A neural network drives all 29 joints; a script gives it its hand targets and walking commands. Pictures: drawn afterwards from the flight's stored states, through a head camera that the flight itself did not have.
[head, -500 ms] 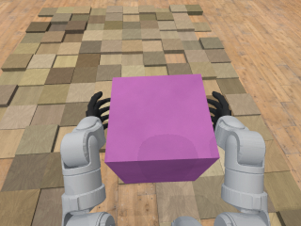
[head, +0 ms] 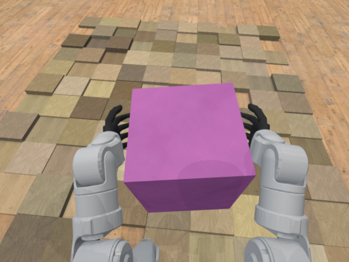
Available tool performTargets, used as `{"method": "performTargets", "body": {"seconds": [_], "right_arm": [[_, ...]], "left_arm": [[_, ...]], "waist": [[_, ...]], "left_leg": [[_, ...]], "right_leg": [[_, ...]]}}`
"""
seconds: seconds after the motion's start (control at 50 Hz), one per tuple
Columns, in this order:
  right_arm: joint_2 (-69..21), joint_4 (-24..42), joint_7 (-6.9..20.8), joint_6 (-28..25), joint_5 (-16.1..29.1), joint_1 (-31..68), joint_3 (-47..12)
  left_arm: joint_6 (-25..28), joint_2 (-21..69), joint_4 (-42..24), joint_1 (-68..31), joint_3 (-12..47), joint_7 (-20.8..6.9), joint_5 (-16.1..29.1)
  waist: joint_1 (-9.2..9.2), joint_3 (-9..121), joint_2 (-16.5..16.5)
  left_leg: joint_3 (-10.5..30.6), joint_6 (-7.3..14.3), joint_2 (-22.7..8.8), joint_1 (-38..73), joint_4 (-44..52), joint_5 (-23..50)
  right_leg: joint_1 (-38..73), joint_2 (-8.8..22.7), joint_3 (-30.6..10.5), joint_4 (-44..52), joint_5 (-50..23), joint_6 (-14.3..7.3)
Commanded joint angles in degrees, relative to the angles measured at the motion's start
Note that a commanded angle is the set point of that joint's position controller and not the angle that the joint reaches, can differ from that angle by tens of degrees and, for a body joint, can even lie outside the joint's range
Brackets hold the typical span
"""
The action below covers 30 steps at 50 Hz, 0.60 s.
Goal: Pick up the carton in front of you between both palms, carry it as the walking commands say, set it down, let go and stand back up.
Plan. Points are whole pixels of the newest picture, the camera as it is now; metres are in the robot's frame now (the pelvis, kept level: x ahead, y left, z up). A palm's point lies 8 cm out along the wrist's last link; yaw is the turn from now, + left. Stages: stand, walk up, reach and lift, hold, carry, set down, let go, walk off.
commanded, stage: carry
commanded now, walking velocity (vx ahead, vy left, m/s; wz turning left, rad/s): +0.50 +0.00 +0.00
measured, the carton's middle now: (185, 154) +0.34 +0.02 +0.05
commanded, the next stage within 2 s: none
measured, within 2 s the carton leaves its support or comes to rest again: neither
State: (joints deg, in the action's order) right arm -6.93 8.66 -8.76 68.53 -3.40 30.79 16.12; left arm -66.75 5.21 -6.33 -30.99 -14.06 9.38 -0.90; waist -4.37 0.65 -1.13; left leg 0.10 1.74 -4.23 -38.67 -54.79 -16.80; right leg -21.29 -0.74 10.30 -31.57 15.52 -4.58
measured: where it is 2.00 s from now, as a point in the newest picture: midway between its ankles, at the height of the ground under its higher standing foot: (191, 108)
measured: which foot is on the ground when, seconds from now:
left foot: up 0.00-0.10, down 0.12-0.58, up 0.60-1.00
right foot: down 0.00-0.14, up 0.16-0.54, down 0.56-1.00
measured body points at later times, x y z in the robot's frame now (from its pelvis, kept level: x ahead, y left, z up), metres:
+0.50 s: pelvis +0.32 +0.02 +0.00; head +0.33 +0.03 +0.45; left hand +0.69 +0.15 +0.16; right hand +0.68 -0.15 +0.16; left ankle +0.21 +0.13 -0.73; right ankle +0.45 -0.11 -0.68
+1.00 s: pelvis +0.63 -0.02 +0.02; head +0.66 -0.02 +0.47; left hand +0.98 +0.15 +0.12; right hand +0.99 -0.16 +0.12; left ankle +0.76 +0.08 -0.71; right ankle +0.51 -0.09 -0.71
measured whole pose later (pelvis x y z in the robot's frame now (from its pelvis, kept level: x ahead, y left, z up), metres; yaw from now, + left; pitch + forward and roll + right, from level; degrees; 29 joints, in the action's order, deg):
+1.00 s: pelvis +0.63 -0.02 +0.02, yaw +0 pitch +6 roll -1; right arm -6.4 8.1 -8.9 65.9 -3.5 27.3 14.1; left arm -63.4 5.9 -4.2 -28.6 -13.7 8.3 -1.8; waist -2.7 3.0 0.2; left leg -6.1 2.5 -1.4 -31.4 -27.5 2.9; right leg -7.1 -1.8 7.4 -26.2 23.6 -2.9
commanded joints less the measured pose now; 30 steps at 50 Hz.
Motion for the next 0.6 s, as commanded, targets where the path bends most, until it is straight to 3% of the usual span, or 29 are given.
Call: {"method": "performTargets", "body": {"seconds": [0.0,0.02,0.04,0.06,0.08,0.1,0.12,0.14,0.16,0.18,0.2,0.22,0.24,0.28,0.3,0.32,0.34,0.36,0.38,0.4,0.42,0.44,0.46,0.48,0.5,0.52,0.54,0.56,0.58], "right_arm": [[-43.62,-0.75,5.88,-2.85,12.38,33.81,-37.31],[-42.71,-3.75,5.53,-2.64,12.05,31.36,-36.36],[-44.03,-1.41,5.63,-3.09,13.53,33.57,-38.02],[-42.55,-0.05,5.65,-3.2,13.39,34.23,-37.04],[-41.83,0.7,5.63,-2.85,14.06,35.22,-37.25],[-40.29,-1.95,5.17,-2.63,13.75,35.34,-36.91],[-38.15,-3.3,4.6,-2.06,12.62,31.82,-34.81],[-38.58,-1.18,4.11,-1.96,12.94,33.84,-35.25],[-39.97,-0.06,4.15,-1.44,14.98,35.1,-36.66],[-39.01,-1.31,4.29,-1.23,14.68,34.24,-36.01],[-40.8,2.53,4.45,-1.09,16.67,39.19,-37.69],[-43.2,5.7,4.85,-1.57,18.81,42.16,-39.06],[-42.53,8.19,4.73,-1.59,19.99,44.73,-39.95],[-41.88,7.56,4.79,-0.84,20.95,43.86,-39.77],[-41.24,8.64,4.68,-0.62,22.05,44.49,-39.97],[-40.91,5.33,4.74,0.25,21.41,43.0,-40.21],[-40.48,7.33,4.9,0.07,21.76,42.32,-39.92],[-40.71,5.98,5.19,0.57,22.49,44.42,-39.33],[-39.52,3.14,5.14,0.94,21.3,41.95,-38.74],[-40.45,2.17,5.24,1.1,21.34,42.67,-38.3],[-40.44,-0.92,5.35,1.45,20.44,39.72,-37.57],[-43.15,-0.55,5.9,1.17,21.72,42.82,-38.63],[-41.02,-0.63,5.66,1.38,20.96,42.12,-38.18],[-42.12,-3.12,5.74,1.41,21.0,42.58,-37.9],[-41.81,-1.87,5.87,1.28,19.71,42.1,-36.61],[-41.98,-3.04,5.5,1.71,19.88,42.55,-37.41],[-42.36,-2.53,5.24,1.5,19.21,42.18,-37.17],[-42.33,-1.78,5.11,1.59,18.27,43.35,-36.09],[-42.82,-3.36,4.95,1.67,17.5,40.79,-35.44]], "left_arm": [[1.13,51.4,-3.31,-40.56,43.77,-8.31,20.65],[1.18,50.2,-2.99,-39.14,42.99,-8.01,19.81],[1.56,48.97,-3.49,-39.19,42.46,-7.49,19.07],[1.11,49.1,0.47,-35.21,40.78,-7.24,17.58],[1.25,48.27,-1.98,-36.38,40.85,-7.02,17.45],[0.87,47.44,0.68,-37.02,39.41,-6.57,16.51],[0.11,46.23,0.44,-35.7,38.73,-6.27,16.19],[-0.01,46.38,-1.16,-36.29,37.88,-6.08,16.75],[-0.2,45.62,-2.66,-37.26,37.12,-5.63,16.12],[-0.92,44.6,-1.12,-40.68,37.55,-5.17,16.18],[-1.2,46.42,-1.08,-38.0,35.48,-4.97,15.67],[-1.23,47.37,-3.89,-41.58,37.36,-4.97,17.06],[-1.57,47.95,-3.11,-40.69,36.58,-4.94,16.7],[-1.82,44.39,-2.64,-39.02,35.6,-4.46,14.67],[-2.23,43.3,-2.81,-36.93,34.29,-4.23,13.55],[-2.5,40.88,-2.16,-36.47,32.36,-3.8,11.33],[-2.81,41.95,-3.68,-38.34,33.35,-3.69,12.56],[-3.29,40.86,-0.82,-35.31,32.32,-3.45,10.62],[-3.67,40.26,0.13,-34.72,32.23,-3.51,10.43],[-3.9,39.41,-0.13,-34.68,31.67,-3.85,9.41],[-4.14,39.08,-0.72,-36.1,31.79,-3.76,8.94],[-4.23,39.76,1.21,-36.98,31.16,-3.7,9.03],[-4.46,39.74,2.02,-35.31,31.25,-4.21,9.27],[-4.35,38.88,2.09,-36.86,30.24,-3.93,8.34],[-4.55,41.58,1.66,-37.47,32.01,-4.22,10.2],[-4.69,41.1,5.23,-36.03,30.21,-4.46,9.71],[-4.5,41.98,4.86,-35.84,30.69,-4.72,10.56],[-4.06,43.16,2.28,-38.97,31.91,-5.04,12.2],[-3.77,42.51,3.43,-39.61,32.67,-5.29,12.99]], "waist": [[0.82,23.09,-3.74],[0.66,24.19,-4.35],[0.81,24.81,-5.86],[1.8,24.35,-6.15],[1.76,26.29,-4.29],[4.66,28.4,-2.07],[6.15,31.76,8.25],[7.61,29.5,20.1],[6.9,29.29,15.41],[7.89,27.2,11.6],[7.81,25.97,7.39],[7.7,25.61,5.44],[7.37,26.29,5.08],[7.13,27.61,7.77],[6.85,27.09,9.12],[7.89,27.48,7.74],[7.72,26.83,6.87],[8.54,26.03,7.55],[8.12,23.03,7.23],[9.9,21.32,8.71],[8.18,19.75,9.99],[7.84,18.48,8.93],[8.13,18.03,10.11],[6.56,16.76,10.48],[5.07,19.41,13.14],[3.14,20.87,9.06],[0.96,26.38,6.01],[0.1,31.14,-5.56],[1.03,33.4,-18.35]], "left_leg": [[-3.89,-0.47,1.25,8.79,13.47,8.15],[-5.59,-0.29,3.26,10.95,18.52,6.79],[-8.04,-0.33,4.86,13.83,21.31,9.09],[-9.26,0.31,4.77,16.52,25.61,10.72],[-11.07,0.69,5.83,25.53,27.13,11.58],[-7.02,1.82,2.98,35.56,27.58,8.7],[11.42,5.71,-8.42,44.72,31.31,1.72],[32.09,11.13,-17.17,53.49,36.43,4.34],[33.13,12.15,-18.63,56.27,34.14,2.24],[28.99,12.55,-16.29,53.47,32.53,7.77],[23.72,12.0,-15.67,50.74,32.35,9.48],[20.06,10.43,-14.46,49.43,32.21,15.82],[16.18,9.73,-13.26,46.06,33.32,17.6],[14.27,9.81,-12.34,47.34,34.05,16.14],[13.76,10.62,-12.36,47.29,33.92,19.76],[14.0,11.47,-13.01,50.54,33.4,18.15],[13.32,11.04,-12.01,51.99,32.87,21.81],[11.83,11.53,-11.94,51.72,33.64,21.51],[9.9,10.65,-11.09,49.57,34.14,23.59],[8.22,10.02,-10.0,50.43,33.77,23.67],[6.33,8.93,-10.02,44.15,35.84,25.03],[2.41,7.67,-7.91,43.12,36.36,26.27],[1.32,7.07,-8.1,39.4,34.59,29.67],[-0.47,6.04,-8.29,37.71,33.33,32.08],[-3.38,4.54,-8.06,37.24,30.43,35.41],[-6.04,2.18,-6.27,33.87,21.62,41.27],[-9.35,0.44,-3.63,28.71,10.36,35.46],[-8.75,-2.25,1.86,15.76,-6.53,16.92],[-3.52,-2.84,8.59,0.32,-22.02,-11.94]], "right_leg": [[11.92,13.85,-13.07,10.02,-13.59,-7.39],[14.29,12.6,-11.81,9.59,-12.44,-6.3],[15.22,11.78,-10.1,8.01,-13.18,-5.39],[15.18,12.04,-8.25,4.92,-13.25,-4.28],[11.13,10.52,-7.15,0.58,-10.88,-2.87],[6.81,8.6,-4.61,-8.31,-12.13,-0.12],[-3.11,4.19,-1.43,-22.92,-2.15,2.91],[-19.6,-3.02,-5.48,-32.36,14.27,5.0],[-25.6,0.58,-10.86,-39.32,15.55,3.06],[-28.39,1.6,-10.58,-40.07,14.3,2.5],[-28.64,3.42,-11.25,-39.55,11.27,2.54],[-27.6,4.67,-10.94,-37.09,7.87,2.7],[-24.08,4.85,-10.47,-33.75,6.36,3.07],[-25.52,4.42,-9.69,-35.02,3.58,3.57],[-26.75,4.29,-9.67,-36.32,2.68,3.49],[-31.07,4.76,-9.79,-35.2,3.26,3.59],[-32.15,4.73,-9.11,-34.59,1.48,3.2],[-33.12,5.29,-8.94,-33.23,0.11,3.37],[-32.43,5.02,-7.74,-29.29,0.01,2.92],[-32.61,4.6,-6.81,-23.64,-0.82,3.06],[-25.42,4.8,-7.7,-19.22,-0.54,2.39],[-22.16,2.95,-3.43,-13.33,-2.3,2.58],[-17.28,1.79,-1.4,-11.21,-2.05,2.04],[-14.09,1.21,0.02,-8.57,-3.65,1.45],[-7.3,-0.08,0.45,-5.91,-3.43,0.84],[2.76,-2.09,1.24,-0.06,-7.97,0.2],[16.13,-2.1,0.98,1.59,-7.07,-0.19],[28.53,12.62,-24.12,5.03,-1.12,-5.05],[37.61,22.95,-46.36,9.32,-13.83,-11.46]]}}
